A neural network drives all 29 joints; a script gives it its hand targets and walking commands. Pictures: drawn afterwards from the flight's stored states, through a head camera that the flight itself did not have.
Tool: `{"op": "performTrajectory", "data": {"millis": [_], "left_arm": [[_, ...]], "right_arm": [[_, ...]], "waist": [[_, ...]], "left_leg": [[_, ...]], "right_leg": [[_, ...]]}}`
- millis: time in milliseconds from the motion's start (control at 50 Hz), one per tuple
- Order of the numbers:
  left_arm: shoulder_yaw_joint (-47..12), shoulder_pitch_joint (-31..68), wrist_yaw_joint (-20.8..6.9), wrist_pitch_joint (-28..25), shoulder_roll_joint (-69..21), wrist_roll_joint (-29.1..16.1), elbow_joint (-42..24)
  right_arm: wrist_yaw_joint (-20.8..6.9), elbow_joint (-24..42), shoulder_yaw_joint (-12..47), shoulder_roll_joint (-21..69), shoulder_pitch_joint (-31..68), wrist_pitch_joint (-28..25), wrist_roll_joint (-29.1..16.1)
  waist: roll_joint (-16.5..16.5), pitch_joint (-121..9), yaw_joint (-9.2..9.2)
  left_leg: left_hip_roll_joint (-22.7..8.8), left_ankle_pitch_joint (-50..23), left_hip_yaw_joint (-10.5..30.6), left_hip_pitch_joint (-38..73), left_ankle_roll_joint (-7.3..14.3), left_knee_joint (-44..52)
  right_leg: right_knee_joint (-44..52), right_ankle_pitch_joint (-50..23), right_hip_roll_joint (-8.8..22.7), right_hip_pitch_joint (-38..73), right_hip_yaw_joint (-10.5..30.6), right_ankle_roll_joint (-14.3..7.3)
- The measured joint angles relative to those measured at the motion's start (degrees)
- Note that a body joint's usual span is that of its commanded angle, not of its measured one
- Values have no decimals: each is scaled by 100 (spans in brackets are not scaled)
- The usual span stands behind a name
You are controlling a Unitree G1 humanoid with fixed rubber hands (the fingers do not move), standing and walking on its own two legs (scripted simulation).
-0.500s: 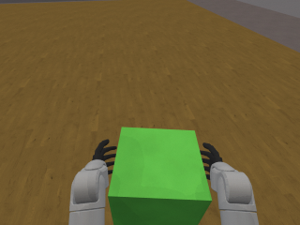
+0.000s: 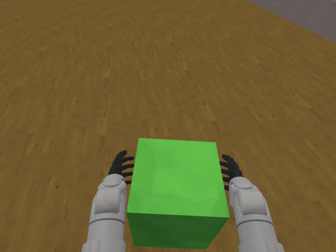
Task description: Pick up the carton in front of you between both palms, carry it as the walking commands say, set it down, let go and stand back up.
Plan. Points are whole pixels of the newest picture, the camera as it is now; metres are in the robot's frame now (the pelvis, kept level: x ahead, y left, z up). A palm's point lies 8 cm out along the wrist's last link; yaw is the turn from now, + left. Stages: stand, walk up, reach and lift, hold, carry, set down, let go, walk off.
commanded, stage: carry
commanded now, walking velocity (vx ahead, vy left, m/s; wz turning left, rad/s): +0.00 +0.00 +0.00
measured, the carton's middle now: (173, 195) +0.30 +0.00 -0.05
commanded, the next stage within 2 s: none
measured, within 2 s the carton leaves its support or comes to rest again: neither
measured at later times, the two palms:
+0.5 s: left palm (116, 179) +0.30 +0.15 +0.04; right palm (236, 181) +0.29 -0.15 +0.04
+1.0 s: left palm (117, 157) +0.36 +0.15 +0.05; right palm (228, 160) +0.35 -0.14 +0.04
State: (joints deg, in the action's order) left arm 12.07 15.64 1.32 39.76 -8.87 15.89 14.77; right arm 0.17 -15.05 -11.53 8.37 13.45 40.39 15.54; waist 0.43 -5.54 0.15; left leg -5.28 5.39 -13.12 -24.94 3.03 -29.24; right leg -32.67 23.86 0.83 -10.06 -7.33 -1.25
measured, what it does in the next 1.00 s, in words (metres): shifts its weight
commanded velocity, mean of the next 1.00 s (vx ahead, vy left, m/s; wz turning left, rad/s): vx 0.16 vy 0.00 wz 0.00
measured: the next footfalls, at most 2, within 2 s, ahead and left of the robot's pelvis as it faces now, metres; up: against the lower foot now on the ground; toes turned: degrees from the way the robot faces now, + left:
right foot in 1.28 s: +0.28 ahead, -0.15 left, +0.00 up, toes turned -6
left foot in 1.64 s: +0.41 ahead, +0.08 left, +0.00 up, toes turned -11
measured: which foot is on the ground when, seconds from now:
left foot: down 0.00-1.00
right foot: down 0.00-0.96, up 0.98-1.00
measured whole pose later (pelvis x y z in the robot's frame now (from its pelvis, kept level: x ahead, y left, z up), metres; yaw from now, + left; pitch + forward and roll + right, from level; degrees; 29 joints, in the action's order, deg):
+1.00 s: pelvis +0.06 +0.01 +0.00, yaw -2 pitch +1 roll +2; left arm 11.1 14.5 1.8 41.4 -8.6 15.1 11.8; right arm 0.3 -13.7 -10.9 8.3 13.3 41.5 14.6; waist 2.9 -6.8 0.4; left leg -3.4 12.4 -16.1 -19.4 3.4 -30.8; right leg -37.0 26.6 3.9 -7.3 -5.5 0.3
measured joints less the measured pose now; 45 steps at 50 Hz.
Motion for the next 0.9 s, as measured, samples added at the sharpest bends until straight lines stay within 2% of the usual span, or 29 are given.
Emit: {"op": "performTrajectory", "data": {"millis": [80, 240, 720, 760, 840, 900], "left_arm": [[18, 49, 21, -90, -13, -55, -33], [-187, -212, 26, 97, 47, -170, -503], [-210, -222, 62, 197, 50, -161, -435], [-217, -257, 59, 192, 56, -173, -396], [-293, -342, 79, 261, 73, -212, -420], [-296, -253, 91, 216, 56, -212, -433]], "right_arm": [[24, 58, -27, 2, 1, -109, -57], [78, 544, 189, -28, -153, 198, -187], [59, 406, 170, -35, -198, 189, -192], [72, 389, 200, -42, -244, 203, -183], [79, 437, 271, -65, -389, 235, -200], [76, 506, 200, -59, -335, 206, -220]], "waist": [[-1, 50, -3], [52, 72, -43], [22, 20, -12], [23, -28, -5], [113, -103, 41], [129, -83, 55]], "left_leg": [[-8, 7, 1, -43, -4, -36], [-22, 54, 7, -34, -14, -94], [29, 73, -26, 73, -9, -8], [46, 148, -33, 110, -52, 19], [82, 741, -53, 285, -281, -4], [81, 758, -63, 388, -269, -108]], "right_leg": [[-58, 26, -1, -51, 1, -7], [-58, 46, -9, -14, 1, -10], [41, 40, 32, 89, 22, 16], [111, 36, 43, 139, 28, 13], [563, -96, 61, 485, 43, -3], [683, -49, 70, 701, 51, 48]]}}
